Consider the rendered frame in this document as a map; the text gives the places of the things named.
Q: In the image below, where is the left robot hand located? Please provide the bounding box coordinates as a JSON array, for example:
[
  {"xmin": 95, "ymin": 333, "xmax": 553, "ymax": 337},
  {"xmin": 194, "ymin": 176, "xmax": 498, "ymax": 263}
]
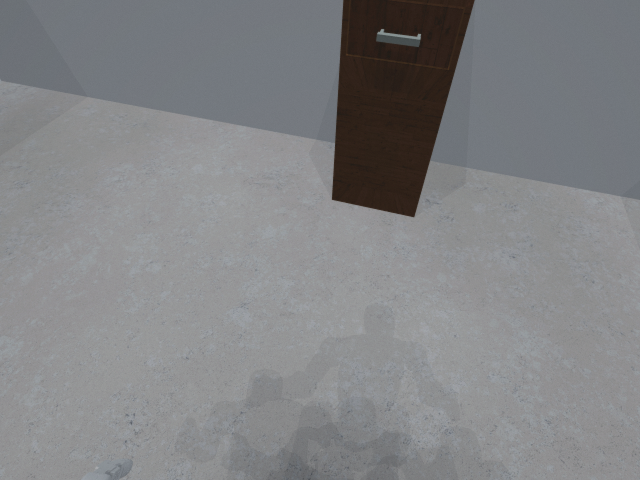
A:
[{"xmin": 81, "ymin": 458, "xmax": 133, "ymax": 480}]

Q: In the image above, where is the cabinet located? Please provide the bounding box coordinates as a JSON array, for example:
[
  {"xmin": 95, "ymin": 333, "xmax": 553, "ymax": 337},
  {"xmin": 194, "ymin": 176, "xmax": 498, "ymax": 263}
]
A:
[{"xmin": 332, "ymin": 0, "xmax": 475, "ymax": 217}]

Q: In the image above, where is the handle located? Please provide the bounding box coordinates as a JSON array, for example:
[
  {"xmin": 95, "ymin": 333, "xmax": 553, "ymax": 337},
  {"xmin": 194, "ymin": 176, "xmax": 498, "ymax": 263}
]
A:
[{"xmin": 376, "ymin": 29, "xmax": 421, "ymax": 47}]

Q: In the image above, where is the drawer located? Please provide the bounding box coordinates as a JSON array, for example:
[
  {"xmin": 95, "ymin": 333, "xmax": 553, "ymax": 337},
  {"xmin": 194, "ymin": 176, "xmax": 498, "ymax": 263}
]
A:
[{"xmin": 347, "ymin": 0, "xmax": 464, "ymax": 68}]

